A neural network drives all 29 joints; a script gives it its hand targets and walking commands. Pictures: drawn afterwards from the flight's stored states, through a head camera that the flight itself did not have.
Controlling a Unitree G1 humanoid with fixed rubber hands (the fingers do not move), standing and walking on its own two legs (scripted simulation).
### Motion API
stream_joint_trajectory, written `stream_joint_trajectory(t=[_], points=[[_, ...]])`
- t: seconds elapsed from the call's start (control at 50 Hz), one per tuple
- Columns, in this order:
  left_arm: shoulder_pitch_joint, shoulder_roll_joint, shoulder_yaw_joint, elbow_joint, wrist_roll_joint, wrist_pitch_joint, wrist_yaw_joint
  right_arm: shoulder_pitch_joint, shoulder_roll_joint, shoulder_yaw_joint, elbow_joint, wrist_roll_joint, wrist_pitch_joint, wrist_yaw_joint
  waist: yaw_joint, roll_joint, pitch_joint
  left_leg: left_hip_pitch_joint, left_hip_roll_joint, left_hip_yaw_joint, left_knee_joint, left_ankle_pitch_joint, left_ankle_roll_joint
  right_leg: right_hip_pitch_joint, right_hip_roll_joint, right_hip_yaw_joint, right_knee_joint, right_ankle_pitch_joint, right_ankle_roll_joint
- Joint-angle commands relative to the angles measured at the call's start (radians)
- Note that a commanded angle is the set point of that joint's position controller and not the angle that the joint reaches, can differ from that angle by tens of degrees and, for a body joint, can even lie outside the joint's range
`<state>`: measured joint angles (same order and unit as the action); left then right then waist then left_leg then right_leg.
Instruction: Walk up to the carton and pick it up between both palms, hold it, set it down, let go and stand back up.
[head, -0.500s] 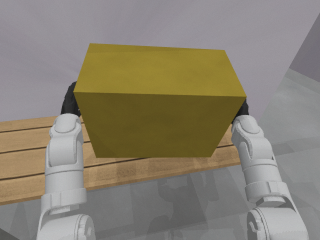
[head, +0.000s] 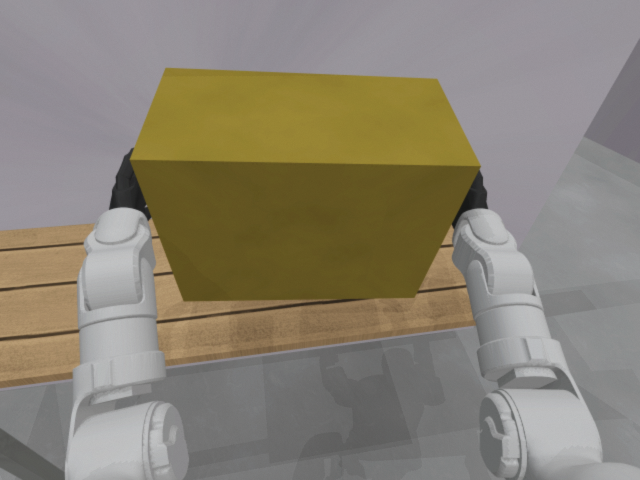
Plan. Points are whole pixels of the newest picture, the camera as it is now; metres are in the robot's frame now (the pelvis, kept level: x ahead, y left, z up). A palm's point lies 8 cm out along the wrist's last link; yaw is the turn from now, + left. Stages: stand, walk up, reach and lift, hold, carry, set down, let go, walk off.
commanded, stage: hold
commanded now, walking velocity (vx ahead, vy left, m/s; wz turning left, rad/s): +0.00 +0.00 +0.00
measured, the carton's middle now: (303, 195) +0.40 +0.00 +0.17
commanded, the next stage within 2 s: none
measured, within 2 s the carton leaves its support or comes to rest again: neither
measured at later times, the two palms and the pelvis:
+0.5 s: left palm (124, 207) +0.36 +0.20 +0.19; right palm (471, 199) +0.35 -0.20 +0.19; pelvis +0.00 +0.00 +0.00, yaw -1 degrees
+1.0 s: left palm (126, 214) +0.36 +0.20 +0.19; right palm (472, 208) +0.35 -0.20 +0.18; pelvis +0.00 +0.00 +0.00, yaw +0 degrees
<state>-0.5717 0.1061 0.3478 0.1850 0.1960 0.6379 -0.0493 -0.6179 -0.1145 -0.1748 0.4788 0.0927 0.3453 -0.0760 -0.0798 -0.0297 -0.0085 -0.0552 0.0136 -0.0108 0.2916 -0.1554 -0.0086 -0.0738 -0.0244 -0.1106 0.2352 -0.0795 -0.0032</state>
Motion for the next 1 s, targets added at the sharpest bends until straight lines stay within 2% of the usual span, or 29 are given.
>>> stream_joint_trajectory(t=[0.0,0.02,0.04,0.06,0.08,0.1,0.14,0.16,0.18,0.2,0.24,0.28,0.32,0.34,0.38,0.4,0.42,0.44,0.5,0.54,0.6,0.62,0.68,0.76,0.82,0.84,0.88,0.92,0.98], points=[[-0.68,-0.416,-0.446,-0.163,-0.174,-0.085,-0.175,-0.694,0.419,0.37,-0.308,0.104,-0.077,0.157,-0.025,0.017,-0.441,-0.063,-0.074,0.022,-0.037,0.142,-0.015,0.318,0.047,0.053,0.032,0.162,0.032],[-0.664,-0.42,-0.429,-0.133,-0.172,-0.081,-0.181,-0.7,0.416,0.365,-0.309,0.094,-0.077,0.157,-0.017,0.024,-0.41,-0.078,-0.078,0.026,-0.047,0.119,-0.014,0.306,0.046,0.047,0.027,0.123,0.027],[-0.694,-0.433,-0.459,-0.175,-0.184,-0.085,-0.18,-0.714,0.423,0.366,-0.327,0.097,-0.079,0.161,-0.023,0.036,-0.436,-0.069,-0.07,0.023,-0.048,0.112,-0.015,0.298,0.051,0.045,0.027,0.089,0.021],[-0.694,-0.42,-0.441,-0.131,-0.171,-0.077,-0.179,-0.708,0.405,0.342,-0.281,0.09,-0.071,0.165,-0.023,0.043,-0.376,-0.075,-0.066,0.02,-0.06,0.084,-0.017,0.261,0.049,0.043,0.015,0.038,0.015],[-0.703,-0.44,-0.455,-0.16,-0.181,-0.078,-0.175,-0.726,0.415,0.353,-0.31,0.087,-0.077,0.171,-0.022,0.034,-0.416,-0.059,-0.06,0.018,-0.054,0.104,-0.018,0.255,0.059,0.034,0.022,0.047,0.01],[-0.72,-0.446,-0.464,-0.18,-0.187,-0.076,-0.171,-0.724,0.42,0.363,-0.309,0.097,-0.076,0.176,-0.02,0.051,-0.436,-0.057,-0.061,0.019,-0.044,0.126,-0.019,0.265,0.055,0.037,0.025,0.062,0.009],[-0.695,-0.45,-0.461,-0.163,-0.18,-0.064,-0.169,-0.737,0.405,0.367,-0.33,0.109,-0.075,0.176,-0.02,0.045,-0.423,-0.042,-0.062,0.018,-0.039,0.155,-0.023,0.272,0.058,0.037,0.025,0.088,0.011],[-0.672,-0.451,-0.465,-0.191,-0.182,-0.058,-0.168,-0.732,0.41,0.384,-0.354,0.126,-0.073,0.174,-0.014,0.039,-0.45,-0.024,-0.061,0.016,-0.028,0.207,-0.027,0.292,0.062,0.04,0.031,0.136,0.011],[-0.65,-0.445,-0.459,-0.202,-0.179,-0.049,-0.168,-0.708,0.4,0.398,-0.341,0.144,-0.064,0.172,-0.01,0.056,-0.435,-0.009,-0.064,0.019,-0.018,0.252,-0.03,0.298,0.064,0.043,0.031,0.169,0.011],[-0.631,-0.432,-0.443,-0.191,-0.164,-0.035,-0.171,-0.692,0.384,0.407,-0.331,0.15,-0.055,0.169,-0.009,0.044,-0.417,0.007,-0.063,0.018,-0.015,0.27,-0.035,0.308,0.067,0.041,0.028,0.179,0.012],[-0.642,-0.419,-0.455,-0.276,-0.167,-0.026,-0.172,-0.692,0.392,0.429,-0.381,0.173,-0.044,0.164,-0.008,0.038,-0.462,0.009,-0.069,0.024,-0.012,0.273,-0.028,0.334,0.067,0.045,0.031,0.196,0.018],[-0.649,-0.406,-0.443,-0.291,-0.161,-0.02,-0.171,-0.707,0.398,0.435,-0.384,0.186,-0.036,0.162,0.006,0.039,-0.439,-0.031,-0.067,0.022,-0.024,0.238,-0.021,0.337,0.062,0.051,0.032,0.17,0.015],[-0.658,-0.402,-0.417,-0.25,-0.149,-0.006,-0.172,-0.708,0.396,0.41,-0.355,0.172,-0.027,0.169,0.017,0.048,-0.368,-0.074,-0.062,0.025,-0.054,0.158,-0.018,0.316,0.057,0.045,0.026,0.089,0.01],[-0.676,-0.404,-0.431,-0.268,-0.152,-0.007,-0.172,-0.718,0.4,0.402,-0.359,0.171,-0.03,0.174,0.01,0.05,-0.38,-0.072,-0.062,0.029,-0.058,0.135,-0.015,0.295,0.055,0.042,0.026,0.066,0.013],[-0.682,-0.396,-0.415,-0.239,-0.149,0.0,-0.172,-0.739,0.398,0.389,-0.352,0.161,-0.026,0.183,0.027,0.05,-0.362,-0.089,-0.059,0.03,-0.068,0.084,-0.002,0.274,0.052,0.048,0.017,0.012,0.007],[-0.68,-0.4,-0.409,-0.227,-0.152,0.002,-0.173,-0.742,0.402,0.389,-0.351,0.148,-0.029,0.184,0.017,0.035,-0.39,-0.077,-0.054,0.025,-0.068,0.082,0.0,0.286,0.049,0.05,0.021,0.024,0.007],[-0.667,-0.419,-0.427,-0.24,-0.162,0.003,-0.172,-0.743,0.405,0.395,-0.373,0.153,-0.034,0.187,0.023,0.035,-0.418,-0.067,-0.053,0.024,-0.058,0.128,-0.003,0.288,0.056,0.048,0.026,0.059,0.005],[-0.686,-0.413,-0.445,-0.274,-0.171,0.001,-0.172,-0.723,0.405,0.391,-0.363,0.159,-0.03,0.186,0.01,0.049,-0.432,-0.045,-0.056,0.027,-0.049,0.145,-0.007,0.281,0.054,0.047,0.028,0.073,0.007],[-0.662,-0.407,-0.445,-0.265,-0.169,0.012,-0.181,-0.707,0.397,0.394,-0.363,0.16,-0.02,0.169,-0.003,0.038,-0.432,-0.025,-0.063,0.029,-0.035,0.202,-0.012,0.31,0.056,0.054,0.028,0.146,0.007],[-0.629,-0.406,-0.455,-0.298,-0.179,0.02,-0.19,-0.688,0.39,0.41,-0.41,0.176,-0.013,0.159,-0.013,0.037,-0.439,-0.016,-0.065,0.028,-0.02,0.258,-0.025,0.336,0.063,0.051,0.031,0.197,0.01],[-0.632,-0.395,-0.452,-0.295,-0.179,0.022,-0.199,-0.673,0.38,0.39,-0.404,0.166,-0.001,0.149,-0.038,0.053,-0.407,-0.024,-0.065,0.024,-0.02,0.232,-0.035,0.326,0.063,0.048,0.028,0.163,0.008],[-0.634,-0.385,-0.43,-0.302,-0.174,0.02,-0.201,-0.664,0.374,0.381,-0.39,0.156,0.005,0.148,-0.031,0.049,-0.376,-0.046,-0.066,0.023,-0.03,0.218,-0.029,0.327,0.059,0.046,0.025,0.157,0.01],[-0.629,-0.401,-0.441,-0.311,-0.174,0.022,-0.202,-0.639,0.364,0.373,-0.394,0.151,0.006,0.157,-0.038,0.078,-0.385,-0.04,-0.059,0.017,-0.04,0.206,-0.039,0.312,0.06,0.042,0.024,0.123,0.001],[-0.606,-0.409,-0.488,-0.394,-0.183,0.021,-0.189,-0.622,0.357,0.404,-0.453,0.18,-0.001,0.158,-0.043,0.102,-0.455,0.052,-0.057,0.01,0.007,0.372,-0.067,0.303,0.076,0.029,0.037,0.212,-0.005],[-0.577,-0.372,-0.43,-0.343,-0.161,0.033,-0.194,-0.606,0.341,0.384,-0.423,0.168,0.013,0.158,-0.034,0.079,-0.357,-0.001,-0.059,0.021,-0.014,0.302,-0.056,0.301,0.07,0.029,0.023,0.152,-0.003],[-0.569,-0.371,-0.42,-0.333,-0.156,0.035,-0.199,-0.611,0.35,0.393,-0.432,0.166,0.013,0.159,-0.025,0.054,-0.371,-0.015,-0.06,0.021,-0.025,0.28,-0.046,0.32,0.067,0.036,0.025,0.161,0.002],[-0.576,-0.36,-0.407,-0.335,-0.152,0.032,-0.199,-0.629,0.351,0.402,-0.437,0.168,0.013,0.157,-0.016,0.048,-0.364,-0.028,-0.068,0.026,-0.029,0.261,-0.039,0.324,0.063,0.036,0.03,0.162,0.009],[-0.606,-0.382,-0.45,-0.364,-0.176,0.022,-0.191,-0.666,0.378,0.422,-0.49,0.179,0.0,0.158,-0.008,0.058,-0.431,-0.015,-0.064,0.028,-0.016,0.265,-0.037,0.336,0.062,0.038,0.038,0.17,0.006],[-0.621,-0.386,-0.442,-0.347,-0.184,0.018,-0.183,-0.685,0.386,0.429,-0.499,0.176,0.001,0.16,0.009,0.047,-0.439,-0.022,-0.064,0.026,-0.021,0.243,-0.029,0.319,0.066,0.038,0.037,0.153,-0.002]])
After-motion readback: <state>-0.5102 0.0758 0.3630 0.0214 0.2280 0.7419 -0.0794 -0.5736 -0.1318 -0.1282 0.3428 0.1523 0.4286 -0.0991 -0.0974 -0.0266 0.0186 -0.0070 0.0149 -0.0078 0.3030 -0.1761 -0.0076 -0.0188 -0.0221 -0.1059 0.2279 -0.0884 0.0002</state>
